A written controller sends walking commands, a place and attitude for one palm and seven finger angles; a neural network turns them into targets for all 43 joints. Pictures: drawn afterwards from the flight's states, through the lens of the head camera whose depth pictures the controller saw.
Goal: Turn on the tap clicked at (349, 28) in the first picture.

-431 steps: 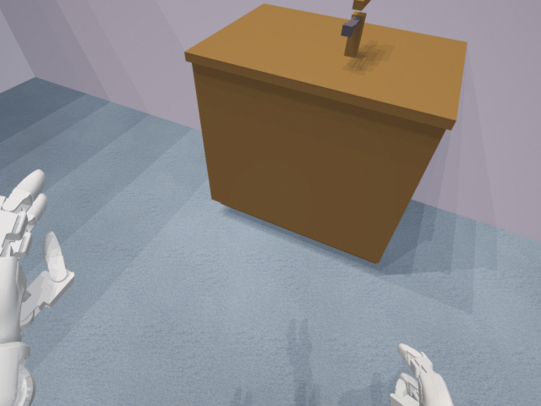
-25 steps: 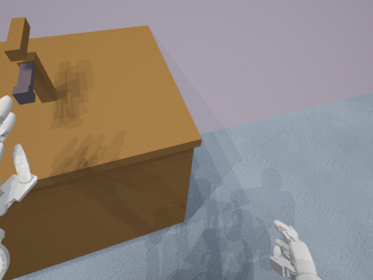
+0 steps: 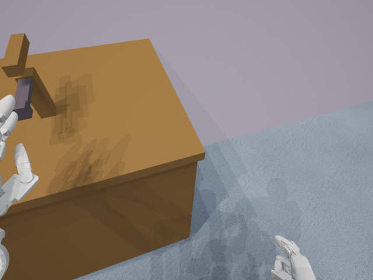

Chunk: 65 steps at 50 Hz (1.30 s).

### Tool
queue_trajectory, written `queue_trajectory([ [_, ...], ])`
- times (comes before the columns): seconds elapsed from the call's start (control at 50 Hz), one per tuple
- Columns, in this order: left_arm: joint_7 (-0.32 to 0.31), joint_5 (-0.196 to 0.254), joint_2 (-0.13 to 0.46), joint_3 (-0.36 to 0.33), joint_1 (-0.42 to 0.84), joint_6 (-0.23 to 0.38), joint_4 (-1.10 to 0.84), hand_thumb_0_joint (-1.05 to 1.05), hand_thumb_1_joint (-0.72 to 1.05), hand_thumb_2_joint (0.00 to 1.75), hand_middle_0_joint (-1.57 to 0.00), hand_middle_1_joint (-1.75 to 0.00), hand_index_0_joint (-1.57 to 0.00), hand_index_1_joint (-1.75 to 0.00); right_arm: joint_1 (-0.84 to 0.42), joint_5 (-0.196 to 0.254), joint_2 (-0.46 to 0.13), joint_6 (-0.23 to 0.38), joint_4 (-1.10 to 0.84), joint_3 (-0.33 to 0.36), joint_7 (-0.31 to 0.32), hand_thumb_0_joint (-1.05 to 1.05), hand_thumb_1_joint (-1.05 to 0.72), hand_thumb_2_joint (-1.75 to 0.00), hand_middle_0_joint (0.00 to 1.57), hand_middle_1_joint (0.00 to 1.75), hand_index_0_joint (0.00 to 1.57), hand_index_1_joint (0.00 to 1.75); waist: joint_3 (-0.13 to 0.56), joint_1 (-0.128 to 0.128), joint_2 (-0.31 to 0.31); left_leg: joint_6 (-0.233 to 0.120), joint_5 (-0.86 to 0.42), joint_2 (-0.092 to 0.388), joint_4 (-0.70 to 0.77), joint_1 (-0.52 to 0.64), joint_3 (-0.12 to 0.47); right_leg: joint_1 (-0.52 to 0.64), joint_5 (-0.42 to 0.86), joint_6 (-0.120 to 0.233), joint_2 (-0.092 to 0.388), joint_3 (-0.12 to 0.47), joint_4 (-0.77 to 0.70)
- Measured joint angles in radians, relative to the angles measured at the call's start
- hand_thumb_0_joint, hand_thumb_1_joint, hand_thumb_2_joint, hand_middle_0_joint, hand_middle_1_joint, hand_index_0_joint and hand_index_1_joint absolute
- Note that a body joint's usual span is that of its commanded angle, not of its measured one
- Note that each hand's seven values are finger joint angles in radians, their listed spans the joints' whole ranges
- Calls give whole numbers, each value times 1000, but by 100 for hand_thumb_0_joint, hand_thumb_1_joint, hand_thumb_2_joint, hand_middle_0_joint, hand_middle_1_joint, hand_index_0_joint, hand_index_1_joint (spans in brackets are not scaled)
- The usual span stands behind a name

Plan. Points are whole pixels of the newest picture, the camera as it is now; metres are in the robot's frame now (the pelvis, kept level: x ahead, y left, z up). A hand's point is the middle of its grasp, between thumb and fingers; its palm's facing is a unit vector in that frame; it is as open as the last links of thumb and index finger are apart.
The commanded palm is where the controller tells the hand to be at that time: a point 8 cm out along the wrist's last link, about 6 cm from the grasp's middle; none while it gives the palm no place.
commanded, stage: shuffle to correct the standing spot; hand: left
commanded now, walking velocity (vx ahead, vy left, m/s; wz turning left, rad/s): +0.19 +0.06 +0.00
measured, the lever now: (21, 110) +0.38 +0.35 +0.16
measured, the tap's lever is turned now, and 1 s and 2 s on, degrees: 0 0 0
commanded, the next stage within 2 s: come to a stop and stand still in 0.14 s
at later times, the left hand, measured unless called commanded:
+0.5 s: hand (43, 138) +0.29 +0.25 +0.19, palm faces +0.39 -0.82 -0.41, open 7.4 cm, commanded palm +0.24 +0.29 +0.20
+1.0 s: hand out of the picture +0.30 +0.32 +0.24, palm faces +0.51 -0.75 -0.42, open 7.4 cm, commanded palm +0.21 +0.31 +0.20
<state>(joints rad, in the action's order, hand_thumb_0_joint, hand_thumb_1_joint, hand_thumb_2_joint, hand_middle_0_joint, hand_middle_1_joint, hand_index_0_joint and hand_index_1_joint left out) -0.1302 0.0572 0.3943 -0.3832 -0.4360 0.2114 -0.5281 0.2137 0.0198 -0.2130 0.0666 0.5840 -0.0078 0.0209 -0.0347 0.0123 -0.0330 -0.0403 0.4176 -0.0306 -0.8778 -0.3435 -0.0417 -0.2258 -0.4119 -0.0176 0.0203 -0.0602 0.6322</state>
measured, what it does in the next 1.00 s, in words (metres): steps on the spot: right foot, then left foot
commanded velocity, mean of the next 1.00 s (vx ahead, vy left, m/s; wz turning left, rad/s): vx -0.03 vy -0.01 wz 0.00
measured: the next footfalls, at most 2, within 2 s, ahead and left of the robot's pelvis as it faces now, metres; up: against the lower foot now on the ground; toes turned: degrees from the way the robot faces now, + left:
right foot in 0.34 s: +0.12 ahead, -0.07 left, +0.00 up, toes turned -2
left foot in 0.54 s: +0.06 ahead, +0.13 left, +0.00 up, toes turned -1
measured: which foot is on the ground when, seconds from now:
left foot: down 0.00-0.38, up 0.40-0.52, down 0.54-1.00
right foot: down 0.00-0.12, up 0.14-0.32, down 0.34-1.00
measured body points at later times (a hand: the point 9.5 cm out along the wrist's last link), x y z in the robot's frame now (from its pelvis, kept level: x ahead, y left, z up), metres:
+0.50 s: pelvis +0.07 +0.02 +0.02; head +0.09 +0.00 +0.47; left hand +0.27 +0.29 +0.21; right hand +0.23 -0.21 -0.08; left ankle +0.06 +0.12 -0.70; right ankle +0.08 -0.07 -0.72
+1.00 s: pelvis +0.05 +0.03 +0.02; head +0.08 +0.04 +0.47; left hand +0.27 +0.35 +0.26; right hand +0.25 -0.17 -0.05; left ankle +0.07 +0.13 -0.72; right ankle +0.08 -0.07 -0.72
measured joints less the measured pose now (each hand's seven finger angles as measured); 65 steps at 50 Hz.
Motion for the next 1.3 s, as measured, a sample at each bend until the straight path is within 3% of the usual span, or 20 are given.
queue_trajectory([
  [0.06, -10, -4, -1, -5, -15, 20, -25, 1, 89, 90, -21, -30, -22, -30, 4, 4, -15, -15, 28, 7, -3, 1, -90, -90, 20, 30, 20, 30, -12, -21, 28, 5, 122, 15, -93, -75, 10, 22, -13, -7, 13, 10, 4],
  [0.1, -18, -4, -16, -15, -22, 21, -51, 1, 88, 90, -21, -30, -22, -30, 4, 2, -29, -17, 31, 9, -1, 1, -90, -90, 20, 30, 20, 30, -21, -26, 43, 10, 24, 36, 62, -54, 9, 26, -37, -13, 27, 21, 41],
  [0.14, -22, -1, -30, -25, -8, 21, -58, 1, 89, 90, -21, -30, -21, -30, -8, -4, -41, -8, 25, 23, 9, 1, -90, -90, 20, 30, 20, 30, -38, -30, 33, -7, -104, 45, 101, -39, -5, -25, -79, 3, 25, 43, 197],
  [0.18, -19, -3, -31, -33, 21, 21, -6, 1, 89, 90, -21, -30, -21, -30, -26, -6, -15, -1, 38, 32, 16, 1, -91, -90, 20, 30, 20, 30, -44, -31, 55, -20, -61, 23, 93, -18, -34, -97, -96, 15, 16, 85, 369],
  [0.22, -13, -5, -32, -33, 50, -1, 43, 1, 89, 90, -21, -30, -21, -30, -31, -9, 12, 11, 41, 22, 20, 1, -91, -90, 20, 29, 20, 30, -38, -22, 63, -25, -56, 6, 146, 12, -42, -157, -88, 18, 7, 76, 442],
  [0.26, -9, -9, -38, -27, 61, -13, 63, 1, 89, 90, -21, -30, -21, -30, -29, -12, 33, 32, 39, 3, 19, 1, -91, -90, 20, 29, 20, 30, -34, -12, 56, -21, -89, 1, 217, 44, -38, -181, -66, 21, 2, 40, 377],
  [0.36, 0, -14, -22, -10, -4, -15, 22, 1, 89, 90, -21, -30, -21, -30, -5, -21, 48, 63, 7, -39, 12, 1, -90, -90, 20, 30, 20, 30, -18, -2, 18, -6, -98, 8, 277, 82, -28, -83, 138, 38, -25, -35, -56],
  [0.42, 7, -12, -24, 7, -23, -25, 25, 1, 89, 90, -21, -30, -21, -30, -4, -21, 35, 47, 26, -33, 14, 1, -90, -90, 21, 30, 20, 30, 2, -8, -23, 15, -59, 26, 223, 68, 4, -61, 166, 79, -51, -54, -85],
  [0.48, 1, -7, -41, 16, -20, -39, 39, 1, 89, 90, -21, -30, -21, -30, -13, -12, 21, 29, 48, -23, 16, 1, -90, -90, 21, 30, 21, 30, 10, -22, -8, 38, -35, 22, 160, 43, 17, -35, 160, 83, -48, -46, -124],
  [0.54, -17, -7, -61, 23, -13, -55, 38, 1, 89, 90, -21, -30, -21, -30, -29, -16, -11, 24, 45, -17, 31, 1, -90, -90, 21, 30, 20, 30, -8, -25, -8, 42, -180, 36, 284, 83, 28, -12, 156, 70, -46, -44, -137],
  [0.62, -24, 2, -65, 36, -21, -89, 19, 1, 89, 90, -21, -30, -21, -30, -60, -13, -23, 8, 31, 1, 56, 1, -90, -90, 20, 30, 20, 30, -16, -30, 12, 18, -117, 24, 363, 139, 17, 7, 157, 52, -37, -32, -157],
  [0.76, -18, 10, -19, 28, -34, -110, -43, 1, 89, 90, -21, -30, -21, -30, -112, -17, -2, -3, -43, -2, 63, 1, -91, -90, 20, 29, 20, 30, -20, -31, 34, 16, -148, 24, 417, 142, 11, 16, 203, 48, -41, -23, -228],
  [0.88, -15, 17, -25, 37, -43, -118, -32, 1, 89, 90, -21, -30, -21, -30, -105, -20, 21, -16, -56, -22, 67, 1, -91, -90, 20, 30, 20, 30, 9, -39, 25, 12, -174, 29, 445, 143, 9, 29, 249, 46, -48, -21, -283],
  [0.92, 8, -6, 61, 52, 94, -90, 43, 1, 88, 90, -21, -30, -21, -30, -39, 15, 2, -14, -118, -55, 105, 1, -91, -90, 20, 29, 20, 30, -13, -64, 20, 7, -178, 22, 425, 138, 36, 34, 230, 30, -50, -27, -261],
  [0.96, 14, -13, 122, 9, 232, -37, 148, 1, 88, 90, -22, -30, -22, -30, -8, 15, 2, 7, -113, -73, 83, 1, -91, -90, 20, 29, 20, 30, -14, -78, 30, 8, -180, 11, 403, 112, 53, 10, 228, 49, -44, -35, -230],
  [1.0, 5, 6, 146, -53, 284, -6, 207, 1, 88, 90, -22, -30, -22, -30, -2, 5, 0, 23, -84, -85, 41, 1, -90, -90, 20, 30, 20, 30, 0, -74, 31, 10, -181, 12, 385, 81, 52, -23, 229, 58, -44, -34, -212],
  [1.04, -4, 39, 139, -83, 256, 20, 210, 1, 89, 90, -21, -30, -21, -30, 14, 4, -4, 41, -66, -77, 1, 1, -90, -90, 21, 30, 20, 30, 16, -66, 25, 8, -178, 13, 369, 55, 44, -51, 230, 55, -44, -27, -196],
  [1.1, -1, 68, 89, -45, 130, 68, 156, 1, 89, 90, -20, -30, -21, -30, 60, 9, -26, 79, -50, -51, -40, 1, -90, -90, 21, 30, 21, 30, 31, -62, 14, 0, -168, 10, 346, 31, 32, -78, 224, 47, -40, -16, -172],
  [1.2, 22, 53, 37, 55, 0, 115, 153, 1, 89, 90, -21, -30, -21, -30, 106, 3, -60, 116, 11, -23, -43, 1, -90, -90, 21, 30, 21, 30, 19, -68, 29, -13, -160, -5, 316, 10, 31, -103, 209, 34, -24, -15, -131],
  [1.3, 10, 37, 45, 53, 57, 89, 191, 1, 88, 90, -21, -30, -22, -30, 90, -6, -61, 127, 71, -15, -38, 1, -90, -90, 20, 30, 20, 30, -31, -74, 64, -24, -168, -25, 303, 6, 43, -106, 202, 26, -3, -29, -102],
])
